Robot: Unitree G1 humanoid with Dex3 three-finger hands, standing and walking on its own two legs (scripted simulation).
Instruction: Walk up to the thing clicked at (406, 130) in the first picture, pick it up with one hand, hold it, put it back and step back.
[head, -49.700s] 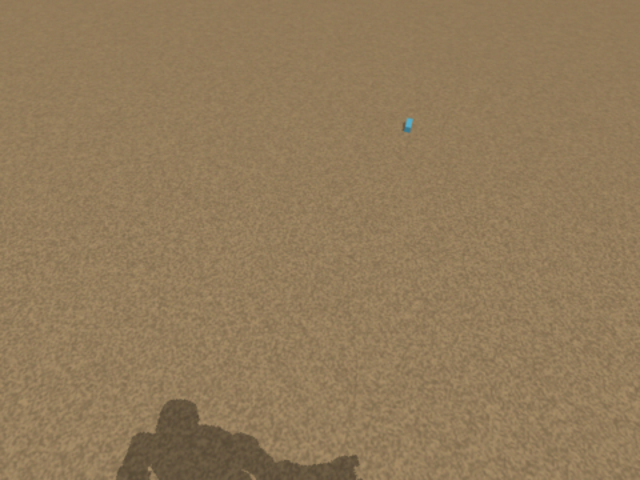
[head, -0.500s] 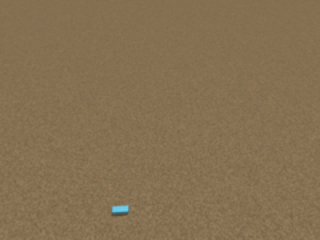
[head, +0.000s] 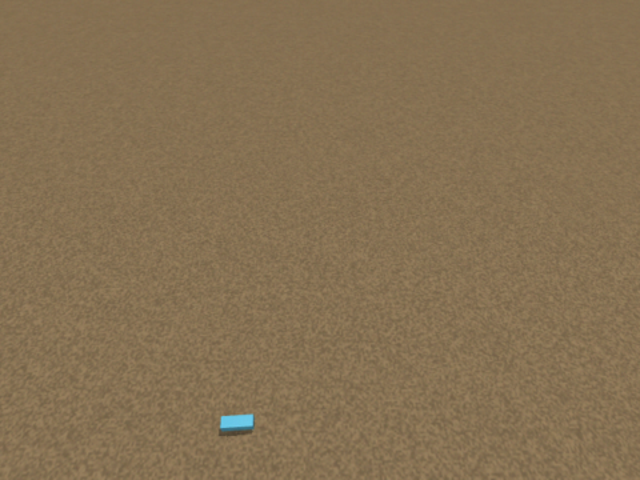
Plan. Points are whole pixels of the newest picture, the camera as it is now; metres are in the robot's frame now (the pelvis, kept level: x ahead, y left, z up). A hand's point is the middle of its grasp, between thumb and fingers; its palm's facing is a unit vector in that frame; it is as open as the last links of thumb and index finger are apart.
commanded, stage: stand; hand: left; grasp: from above
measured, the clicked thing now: (237, 422) +0.42 +0.23 -0.77
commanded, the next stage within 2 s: step back in 0.10 s
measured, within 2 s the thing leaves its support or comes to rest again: neither
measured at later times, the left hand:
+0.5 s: hand out of the picture +0.09 +0.31 -0.18, palm faces -0.04 -0.93 -0.37, open 7.3 cm
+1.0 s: hand out of the picture -0.05 +0.29 -0.15, palm faces -0.09 -0.91 -0.41, open 7.3 cm
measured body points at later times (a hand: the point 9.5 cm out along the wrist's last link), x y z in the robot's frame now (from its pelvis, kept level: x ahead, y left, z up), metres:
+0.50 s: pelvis -0.06 +0.05 -0.02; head +0.02 +0.08 +0.42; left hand +0.09 +0.36 -0.16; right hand +0.00 -0.27 -0.13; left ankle -0.05 +0.14 -0.75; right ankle -0.06 -0.10 -0.69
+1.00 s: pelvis -0.17 +0.04 -0.02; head -0.11 +0.02 +0.43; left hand -0.04 +0.34 -0.13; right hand -0.09 -0.29 -0.14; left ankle -0.17 +0.16 -0.68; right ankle -0.15 -0.08 -0.75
